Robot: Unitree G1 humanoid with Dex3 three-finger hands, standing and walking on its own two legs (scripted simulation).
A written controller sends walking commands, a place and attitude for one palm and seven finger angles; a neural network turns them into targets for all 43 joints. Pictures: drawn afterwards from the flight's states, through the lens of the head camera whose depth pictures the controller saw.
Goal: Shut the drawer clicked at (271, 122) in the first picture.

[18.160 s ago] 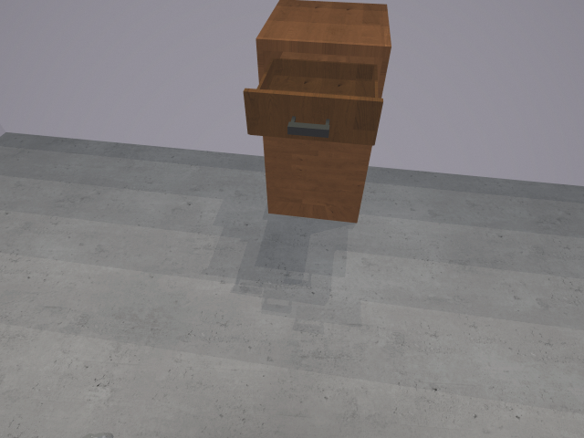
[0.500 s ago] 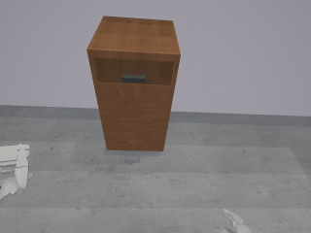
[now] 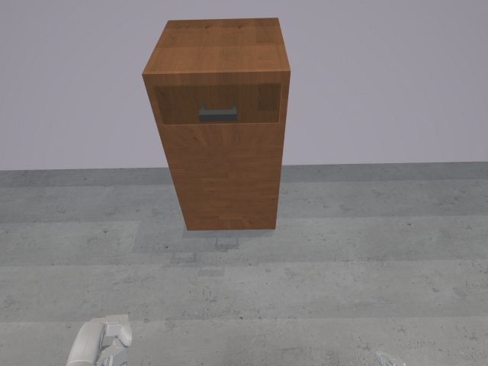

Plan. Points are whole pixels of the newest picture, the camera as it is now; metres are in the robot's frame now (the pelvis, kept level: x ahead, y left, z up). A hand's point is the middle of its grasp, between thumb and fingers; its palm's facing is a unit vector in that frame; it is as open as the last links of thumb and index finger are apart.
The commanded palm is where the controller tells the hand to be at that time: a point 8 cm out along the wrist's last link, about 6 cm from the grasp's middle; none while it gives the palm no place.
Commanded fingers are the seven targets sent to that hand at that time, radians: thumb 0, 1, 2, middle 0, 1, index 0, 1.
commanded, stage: let the arm hang, fingers relaxed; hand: left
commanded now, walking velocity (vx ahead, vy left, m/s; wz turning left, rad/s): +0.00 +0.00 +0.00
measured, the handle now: (218, 111) +0.83 +0.11 -0.04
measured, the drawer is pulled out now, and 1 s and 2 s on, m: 0.00 0.00 0.00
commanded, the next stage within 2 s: look to check the result in 0.92 s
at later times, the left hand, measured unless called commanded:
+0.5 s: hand out of the picture -0.06 +0.16 -0.15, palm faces +0.05 -0.98 -0.18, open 6.3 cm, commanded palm none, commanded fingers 0.00 0.90 0.90 -0.20 -0.30 -0.20 -0.30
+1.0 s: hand out of the picture -0.02 +0.15 -0.15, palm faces +0.05 -0.99 -0.16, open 7.3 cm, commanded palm none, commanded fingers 0.00 0.90 0.90 -0.20 -0.30 -0.20 -0.30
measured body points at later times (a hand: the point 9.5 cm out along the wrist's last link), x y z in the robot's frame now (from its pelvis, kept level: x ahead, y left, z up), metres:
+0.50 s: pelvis +0.00 +0.00 +0.02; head +0.00 -0.01 +0.47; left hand -0.06 +0.21 -0.13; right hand -0.03 -0.19 -0.15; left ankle +0.03 +0.11 -0.72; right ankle +0.00 -0.09 -0.72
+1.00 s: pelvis +0.00 +0.00 +0.02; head +0.01 +0.00 +0.47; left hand -0.02 +0.20 -0.14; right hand -0.05 -0.19 -0.14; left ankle +0.03 +0.11 -0.72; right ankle +0.00 -0.09 -0.72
